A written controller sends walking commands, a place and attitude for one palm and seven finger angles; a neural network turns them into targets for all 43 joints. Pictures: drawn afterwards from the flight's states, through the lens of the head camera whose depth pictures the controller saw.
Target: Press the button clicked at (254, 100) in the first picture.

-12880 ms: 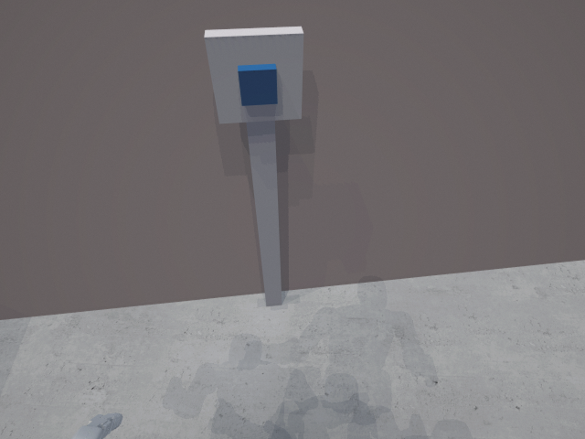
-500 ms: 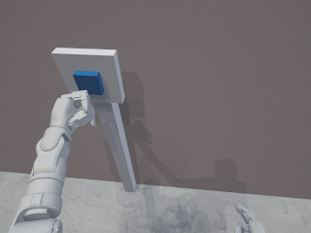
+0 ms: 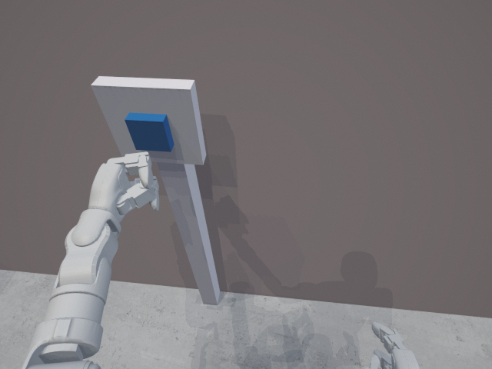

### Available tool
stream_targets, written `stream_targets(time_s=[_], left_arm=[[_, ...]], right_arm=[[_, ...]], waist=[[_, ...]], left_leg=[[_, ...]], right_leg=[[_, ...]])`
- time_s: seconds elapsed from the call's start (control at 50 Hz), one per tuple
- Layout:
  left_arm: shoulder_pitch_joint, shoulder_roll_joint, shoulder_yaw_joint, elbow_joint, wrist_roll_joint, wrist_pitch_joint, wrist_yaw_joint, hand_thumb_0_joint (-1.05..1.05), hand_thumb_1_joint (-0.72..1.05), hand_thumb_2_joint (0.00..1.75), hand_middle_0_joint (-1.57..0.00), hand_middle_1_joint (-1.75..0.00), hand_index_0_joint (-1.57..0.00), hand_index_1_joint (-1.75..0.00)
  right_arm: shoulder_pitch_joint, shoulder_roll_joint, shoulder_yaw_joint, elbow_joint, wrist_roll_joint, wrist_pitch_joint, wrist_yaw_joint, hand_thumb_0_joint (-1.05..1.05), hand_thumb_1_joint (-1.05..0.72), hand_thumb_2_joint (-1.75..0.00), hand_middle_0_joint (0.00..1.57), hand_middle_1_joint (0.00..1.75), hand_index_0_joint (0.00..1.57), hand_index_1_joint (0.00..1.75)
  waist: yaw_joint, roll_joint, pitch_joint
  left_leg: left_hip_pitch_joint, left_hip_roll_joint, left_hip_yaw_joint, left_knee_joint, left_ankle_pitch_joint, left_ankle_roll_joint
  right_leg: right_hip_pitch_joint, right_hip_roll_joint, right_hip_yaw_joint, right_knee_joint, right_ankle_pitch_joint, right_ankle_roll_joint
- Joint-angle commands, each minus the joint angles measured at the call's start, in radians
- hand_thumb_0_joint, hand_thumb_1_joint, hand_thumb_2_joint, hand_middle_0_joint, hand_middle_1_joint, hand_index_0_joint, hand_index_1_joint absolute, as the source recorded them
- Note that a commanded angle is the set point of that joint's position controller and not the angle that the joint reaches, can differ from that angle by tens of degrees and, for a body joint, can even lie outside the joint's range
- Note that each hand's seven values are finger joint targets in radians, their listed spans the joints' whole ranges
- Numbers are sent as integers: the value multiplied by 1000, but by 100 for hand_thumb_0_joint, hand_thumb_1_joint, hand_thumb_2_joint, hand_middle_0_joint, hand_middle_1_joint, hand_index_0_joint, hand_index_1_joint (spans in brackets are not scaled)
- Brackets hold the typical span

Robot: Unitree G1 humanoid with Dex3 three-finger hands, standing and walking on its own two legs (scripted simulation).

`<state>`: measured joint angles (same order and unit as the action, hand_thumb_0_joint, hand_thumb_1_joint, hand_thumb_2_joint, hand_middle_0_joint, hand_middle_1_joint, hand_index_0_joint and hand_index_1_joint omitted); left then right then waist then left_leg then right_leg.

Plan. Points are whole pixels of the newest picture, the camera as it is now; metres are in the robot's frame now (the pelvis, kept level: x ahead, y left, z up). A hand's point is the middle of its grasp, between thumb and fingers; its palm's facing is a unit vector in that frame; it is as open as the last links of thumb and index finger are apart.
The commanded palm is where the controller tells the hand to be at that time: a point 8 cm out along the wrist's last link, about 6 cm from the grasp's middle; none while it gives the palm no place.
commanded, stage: press the button with the knuckle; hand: left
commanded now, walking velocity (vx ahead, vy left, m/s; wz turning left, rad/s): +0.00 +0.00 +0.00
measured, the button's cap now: (151, 131) +0.47 +0.19 +0.15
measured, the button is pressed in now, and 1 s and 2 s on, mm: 0 12 0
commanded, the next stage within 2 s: hold the button down briefly in 1.12 s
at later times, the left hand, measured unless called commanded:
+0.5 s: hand (164, 172) +0.40 +0.16 +0.12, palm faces -0.03 -1.00 -0.02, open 3.1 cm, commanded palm +0.37 +0.21 +0.13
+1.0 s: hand (164, 161) +0.42 +0.17 +0.13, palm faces -0.03 -1.00 -0.02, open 2.8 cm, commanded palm +0.41 +0.21 +0.13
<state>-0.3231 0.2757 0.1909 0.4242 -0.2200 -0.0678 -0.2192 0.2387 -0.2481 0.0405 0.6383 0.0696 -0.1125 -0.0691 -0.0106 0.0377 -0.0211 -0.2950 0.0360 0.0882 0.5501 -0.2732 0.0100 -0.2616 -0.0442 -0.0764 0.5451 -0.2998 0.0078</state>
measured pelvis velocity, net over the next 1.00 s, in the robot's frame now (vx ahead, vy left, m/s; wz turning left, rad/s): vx -0.01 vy -0.01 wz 0.02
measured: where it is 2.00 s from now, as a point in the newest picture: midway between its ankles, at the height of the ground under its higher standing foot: outside the picture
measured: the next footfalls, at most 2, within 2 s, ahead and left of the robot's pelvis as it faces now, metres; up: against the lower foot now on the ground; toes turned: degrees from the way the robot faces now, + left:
none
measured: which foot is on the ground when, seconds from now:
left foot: down 0.00-1.00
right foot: down 0.00-1.00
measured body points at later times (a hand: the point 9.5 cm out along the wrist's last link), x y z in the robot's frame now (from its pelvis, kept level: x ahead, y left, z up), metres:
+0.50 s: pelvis +0.01 -0.01 +0.00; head +0.02 -0.02 +0.45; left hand +0.39 +0.21 +0.13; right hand +0.12 -0.26 -0.11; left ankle +0.01 +0.11 -0.73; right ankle -0.01 -0.12 -0.73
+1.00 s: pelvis -0.01 -0.01 -0.01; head +0.02 -0.01 +0.44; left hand +0.42 +0.22 +0.13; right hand +0.09 -0.26 -0.12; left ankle +0.01 +0.11 -0.73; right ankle -0.01 -0.12 -0.73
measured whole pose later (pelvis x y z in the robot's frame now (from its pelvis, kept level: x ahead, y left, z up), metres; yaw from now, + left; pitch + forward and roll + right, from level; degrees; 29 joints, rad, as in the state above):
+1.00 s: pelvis -0.01 -0.01 -0.01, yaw +1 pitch +5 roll +0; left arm -0.71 0.34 0.22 0.90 -0.18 -0.20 -0.23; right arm 0.30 -0.27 0.03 0.70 0.06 -0.06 -0.07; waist -0.05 0.03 -0.02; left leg -0.42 0.04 0.06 0.62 -0.28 0.00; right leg -0.38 -0.04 -0.09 0.61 -0.31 0.00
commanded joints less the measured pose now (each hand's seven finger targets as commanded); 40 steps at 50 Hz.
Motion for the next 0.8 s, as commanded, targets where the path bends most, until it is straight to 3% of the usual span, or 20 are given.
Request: stream_targets(time_s=[0.0,0.02,0.08,0.1,0.16,0.18,0.2,0.24,0.32,0.38,0.4,0.46,0.5,0.56,0.62,0.68,0.7,0.74,0.76,0.78], left_arm=[[-356,182,70,-216,-27,-87,6,0,90,90,-130,-150,-130,-150],[-379,160,52,-203,-25,-87,6,0,90,90,-130,-150,-130,-150],[-432,181,60,-134,-11,-73,16,0,90,90,-130,-150,-130,-150],[-474,189,55,-146,-3,-78,22,0,90,90,-130,-150,-130,-150],[-486,194,57,-150,6,-81,25,0,90,90,-130,-150,-130,-150],[-507,172,40,-160,2,-86,22,0,90,90,-130,-150,-130,-150],[-503,194,57,-137,2,-90,23,0,90,90,-130,-150,-130,-150],[-494,189,62,-147,-5,-101,16,0,90,90,-130,-150,-130,-150],[-471,181,63,-81,-10,-98,13,0,90,90,-130,-150,-130,-150],[-518,186,56,-45,0,-89,16,0,90,90,-130,-150,-130,-150],[-528,198,63,-32,3,-90,21,0,90,90,-130,-150,-130,-150],[-529,222,92,-49,4,-104,24,0,90,90,-130,-150,-130,-150],[-551,255,114,-47,5,-122,25,0,90,90,-130,-150,-130,-150],[-585,226,90,-36,1,-139,17,0,90,90,-130,-150,-130,-150],[-615,259,110,40,6,-142,13,0,90,90,-130,-150,-130,-150],[-659,240,84,72,10,-142,2,0,90,90,-130,-150,-130,-150],[-671,235,78,85,9,-145,0,0,90,90,-130,-150,-130,-150],[-720,227,65,111,6,-146,-4,0,90,90,-130,-150,-130,-150],[-740,249,85,144,5,-146,-1,0,90,90,-130,-150,-130,-150],[-787,222,53,141,6,-153,-3,0,90,90,-130,-150,-130,-150]], right_arm=[[-58,-136,-48,-131,-6,-48,-10,0,-90,-90,20,30,20,30],[-63,-132,-46,-133,-5,-47,-9,0,-90,-90,20,30,20,30],[-60,-135,-43,-118,-3,-37,-12,0,-90,-90,20,30,20,30],[-54,-137,-44,-117,-5,-33,-11,0,-90,-90,20,30,20,30],[-51,-132,-47,-123,-5,-30,-9,0,-90,-90,20,30,20,30],[-49,-131,-46,-126,-7,-31,-8,0,-90,-90,20,30,20,30],[-38,-135,-49,-118,-7,-28,-8,0,-90,-90,20,30,20,30],[-33,-134,-51,-122,-10,-28,-5,0,-90,-90,20,30,20,30],[-21,-138,-55,-116,-6,-18,-2,0,-90,-90,20,30,20,30],[-17,-140,-56,-109,-3,-9,-3,0,-90,-90,20,30,20,30],[-7,-144,-57,-106,-5,-5,-2,0,-90,-90,20,30,20,30],[-6,-142,-59,-117,-8,-1,-1,0,-90,-90,20,30,20,30],[6,-145,-62,-108,-10,3,-2,0,-90,-90,20,30,20,30],[5,-141,-60,-107,-9,3,-3,0,-90,-90,20,30,20,30],[18,-147,-62,-94,-7,11,-5,0,-90,-90,20,30,20,30],[22,-148,-61,-92,-5,16,-7,0,-90,-90,20,30,20,30],[31,-149,-62,-90,-6,17,-6,0,-90,-90,20,30,20,30],[34,-151,-61,-86,-3,19,-7,0,-90,-90,20,30,20,30],[42,-155,-62,-78,-3,20,-9,0,-90,-90,20,30,20,30],[39,-152,-61,-77,-2,19,-9,0,-90,-90,20,30,20,30]], waist=[[-11,-82,-262],[-14,-71,-238],[-23,-38,-180],[-29,-50,-196],[-18,21,-239],[-24,12,-264],[-27,-31,-274],[-18,-14,-312],[-21,-60,-281],[-30,-23,-232],[-33,-68,-231],[-18,-35,-282],[-23,-72,-300],[-31,-29,-296],[-42,-56,-263],[-49,-12,-269],[-56,-48,-273],[-65,-18,-271],[-68,-49,-255],[-80,-22,-251]], left_leg=[[170,-9,-82,-62,216,13],[162,-11,-79,-66,205,13],[134,-15,-77,-69,159,11],[137,-15,-79,-65,157,13],[167,-18,-78,-56,200,9],[178,-19,-77,-50,215,11],[170,-14,-80,-45,226,13],[185,-17,-79,-42,262,11],[150,-17,-67,-42,259,14],[131,-19,-65,-44,226,13],[122,-18,-68,-41,222,18],[133,-23,-63,-38,246,17],[127,-19,-64,-33,259,21],[133,-23,-57,-33,239,19],[105,-23,-56,-31,203,23],[111,-25,-57,-25,201,21],[104,-23,-60,-20,199,23],[106,-25,-60,-18,182,22],[92,-24,-67,-18,162,21],[97,-24,-66,-17,140,21]], right_leg=[[17,50,19,-65,261,-26],[4,48,21,-66,257,-24],[-34,45,25,-73,215,-24],[-30,45,26,-72,204,-24],[-21,43,30,-63,244,-29],[-14,43,30,-59,264,-29],[-2,47,29,-57,272,-29],[20,46,30,-48,316,-30],[20,46,29,-53,334,-24],[-15,45,31,-58,303,-25],[-9,47,31,-60,298,-24],[22,43,39,-51,332,-26],[41,45,41,-49,348,-25],[23,44,44,-49,340,-23],[4,44,51,-58,312,-21],[-18,43,49,-52,302,-24],[-15,44,48,-52,302,-22],[-41,44,49,-52,284,-22],[-53,45,46,-54,256,-21],[-78,45,48,-57,229,-20]])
